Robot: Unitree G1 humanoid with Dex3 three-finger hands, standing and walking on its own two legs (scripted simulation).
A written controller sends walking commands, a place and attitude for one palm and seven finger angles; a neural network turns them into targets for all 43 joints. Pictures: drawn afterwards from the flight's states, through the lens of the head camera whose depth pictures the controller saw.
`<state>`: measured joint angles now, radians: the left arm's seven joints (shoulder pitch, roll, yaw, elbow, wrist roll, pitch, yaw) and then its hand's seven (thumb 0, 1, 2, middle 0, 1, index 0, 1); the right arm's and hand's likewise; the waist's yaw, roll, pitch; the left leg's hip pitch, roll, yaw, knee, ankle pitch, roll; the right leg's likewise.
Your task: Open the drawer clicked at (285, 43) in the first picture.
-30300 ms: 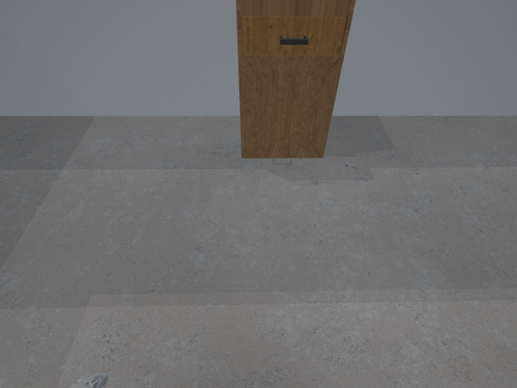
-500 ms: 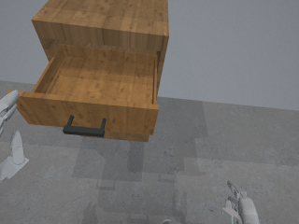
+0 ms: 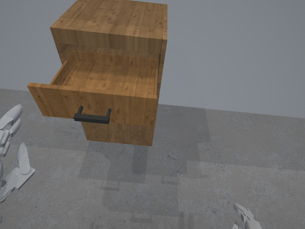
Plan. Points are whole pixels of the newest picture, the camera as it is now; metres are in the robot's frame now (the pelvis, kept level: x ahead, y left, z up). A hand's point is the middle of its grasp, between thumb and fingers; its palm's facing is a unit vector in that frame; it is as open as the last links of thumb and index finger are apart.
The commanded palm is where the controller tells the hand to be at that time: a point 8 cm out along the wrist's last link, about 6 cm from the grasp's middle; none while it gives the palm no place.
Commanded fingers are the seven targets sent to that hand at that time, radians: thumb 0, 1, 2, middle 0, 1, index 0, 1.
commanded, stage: stop stepping back and stand still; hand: left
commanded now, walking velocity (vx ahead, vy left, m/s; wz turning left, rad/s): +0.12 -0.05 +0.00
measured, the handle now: (93, 114) +0.50 +0.24 -0.05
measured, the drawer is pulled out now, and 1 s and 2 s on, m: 0.30 0.30 0.30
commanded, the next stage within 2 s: let the arm hang, fingers relaxed in 0.34 s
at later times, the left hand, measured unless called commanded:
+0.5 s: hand (41, 183) +0.18 +0.23 +0.10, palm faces +0.25 -0.85 -0.47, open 7.4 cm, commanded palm none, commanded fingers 0.00 0.90 0.90 -0.20 -0.30 -0.20 -0.30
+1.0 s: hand out of the picture -0.07 +0.19 -0.17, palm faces +0.05 -0.97 -0.24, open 7.2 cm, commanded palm none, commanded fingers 0.00 0.90 0.90 -0.20 -0.30 -0.20 -0.30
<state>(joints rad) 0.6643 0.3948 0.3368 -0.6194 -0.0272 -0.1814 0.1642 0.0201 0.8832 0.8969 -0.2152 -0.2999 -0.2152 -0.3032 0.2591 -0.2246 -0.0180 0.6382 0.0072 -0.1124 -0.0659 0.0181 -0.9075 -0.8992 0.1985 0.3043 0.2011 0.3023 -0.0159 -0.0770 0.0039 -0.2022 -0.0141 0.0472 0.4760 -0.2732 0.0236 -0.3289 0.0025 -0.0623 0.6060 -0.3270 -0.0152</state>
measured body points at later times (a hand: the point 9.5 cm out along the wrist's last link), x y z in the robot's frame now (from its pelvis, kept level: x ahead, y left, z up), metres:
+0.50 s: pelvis -0.02 +0.00 +0.00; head +0.00 +0.00 +0.45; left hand +0.17 +0.28 +0.13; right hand +0.14 -0.25 -0.10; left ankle -0.01 +0.10 -0.74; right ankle +0.00 -0.10 -0.73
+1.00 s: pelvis -0.03 -0.01 +0.01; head -0.01 +0.00 +0.45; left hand -0.07 +0.24 -0.15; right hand -0.02 -0.25 -0.15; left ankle -0.01 +0.10 -0.74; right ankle -0.01 -0.12 -0.74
